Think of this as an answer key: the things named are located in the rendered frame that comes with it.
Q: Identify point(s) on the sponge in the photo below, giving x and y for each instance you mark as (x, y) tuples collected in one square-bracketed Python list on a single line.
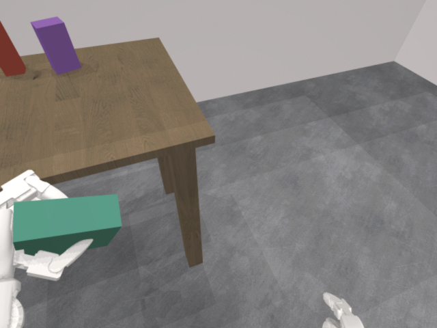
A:
[(56, 225)]

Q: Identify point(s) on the left robot forearm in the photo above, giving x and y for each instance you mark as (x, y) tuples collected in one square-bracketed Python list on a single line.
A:
[(12, 313)]

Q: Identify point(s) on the robot left hand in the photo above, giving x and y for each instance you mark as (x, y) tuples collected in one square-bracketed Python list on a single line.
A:
[(46, 265)]

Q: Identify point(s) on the robot right hand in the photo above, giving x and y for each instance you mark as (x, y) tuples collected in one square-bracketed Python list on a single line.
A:
[(342, 311)]

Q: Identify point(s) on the table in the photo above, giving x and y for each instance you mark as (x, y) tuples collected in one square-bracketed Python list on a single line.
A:
[(126, 104)]

